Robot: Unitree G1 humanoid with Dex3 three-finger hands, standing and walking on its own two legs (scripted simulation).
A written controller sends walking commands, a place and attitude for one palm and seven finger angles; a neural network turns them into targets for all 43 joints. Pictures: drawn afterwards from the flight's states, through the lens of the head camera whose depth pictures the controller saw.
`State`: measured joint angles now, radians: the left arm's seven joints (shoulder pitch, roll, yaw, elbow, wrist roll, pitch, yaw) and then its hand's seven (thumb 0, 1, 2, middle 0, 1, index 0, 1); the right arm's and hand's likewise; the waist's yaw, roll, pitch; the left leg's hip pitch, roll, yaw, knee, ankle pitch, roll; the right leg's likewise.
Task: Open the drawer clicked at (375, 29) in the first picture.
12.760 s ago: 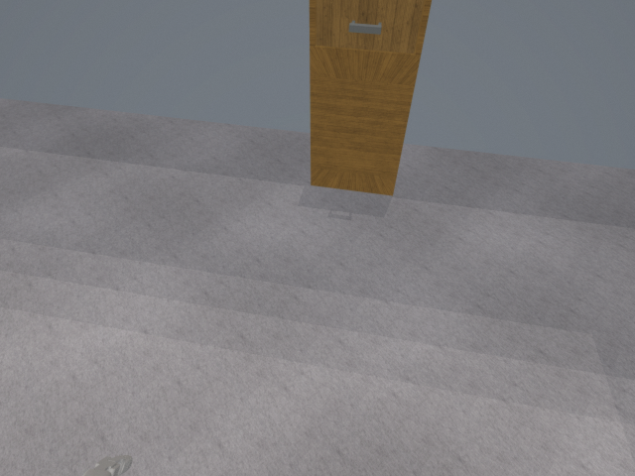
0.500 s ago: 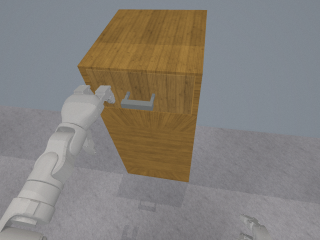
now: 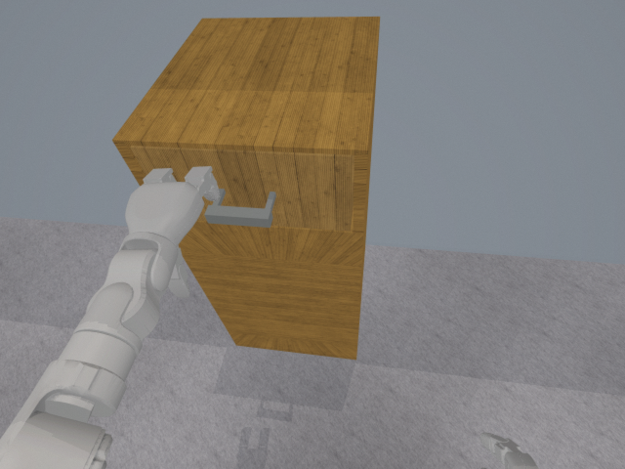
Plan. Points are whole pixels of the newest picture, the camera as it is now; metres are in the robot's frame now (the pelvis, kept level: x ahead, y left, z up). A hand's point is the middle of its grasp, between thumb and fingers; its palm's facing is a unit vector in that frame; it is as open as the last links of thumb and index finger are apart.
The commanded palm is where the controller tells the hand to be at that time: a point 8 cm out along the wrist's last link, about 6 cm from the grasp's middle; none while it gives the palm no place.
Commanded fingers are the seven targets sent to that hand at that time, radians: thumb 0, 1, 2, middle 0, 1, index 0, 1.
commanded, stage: move the hooked fingers above the handle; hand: left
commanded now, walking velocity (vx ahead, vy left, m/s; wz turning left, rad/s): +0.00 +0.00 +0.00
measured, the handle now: (242, 206) +0.51 +0.17 +0.00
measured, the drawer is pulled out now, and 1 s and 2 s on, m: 0.00 0.00 0.00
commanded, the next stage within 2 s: none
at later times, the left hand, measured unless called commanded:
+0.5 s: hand (213, 220) +0.43 +0.18 +0.06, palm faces -0.09 -0.01 -1.00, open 13.8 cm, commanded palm +0.43 +0.18 +0.12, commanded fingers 0.00 -0.50 0.30 -0.30 -1.20 -0.30 -1.20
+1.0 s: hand (208, 211) +0.45 +0.20 +0.06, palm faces -0.09 +0.01 -1.00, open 13.7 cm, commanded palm +0.44 +0.18 +0.12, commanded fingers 0.00 -0.50 0.30 -0.30 -1.20 -0.30 -1.20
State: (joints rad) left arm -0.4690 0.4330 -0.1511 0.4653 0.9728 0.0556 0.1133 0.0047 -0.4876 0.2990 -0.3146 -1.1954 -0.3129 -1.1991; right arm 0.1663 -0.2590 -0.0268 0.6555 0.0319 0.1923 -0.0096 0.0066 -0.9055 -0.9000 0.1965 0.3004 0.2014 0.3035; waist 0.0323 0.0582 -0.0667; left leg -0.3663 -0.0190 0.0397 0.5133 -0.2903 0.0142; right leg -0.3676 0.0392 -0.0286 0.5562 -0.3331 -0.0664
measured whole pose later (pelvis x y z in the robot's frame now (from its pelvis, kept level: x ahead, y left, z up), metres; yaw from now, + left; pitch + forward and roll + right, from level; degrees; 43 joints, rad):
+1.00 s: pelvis -0.02 +0.01 +0.00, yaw -2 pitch +12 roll +1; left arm -0.82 0.42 -0.12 1.03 1.03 0.09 0.20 0.01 -0.49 0.30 -0.34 -1.21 -0.33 -1.22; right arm 0.32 -0.24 -0.03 0.68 0.04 0.18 -0.04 0.00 -0.90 -0.90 0.20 0.30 0.20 0.30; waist -0.09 0.05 -0.10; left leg -0.50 0.00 0.08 0.57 -0.28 0.03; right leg -0.50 0.05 0.01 0.59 -0.30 -0.05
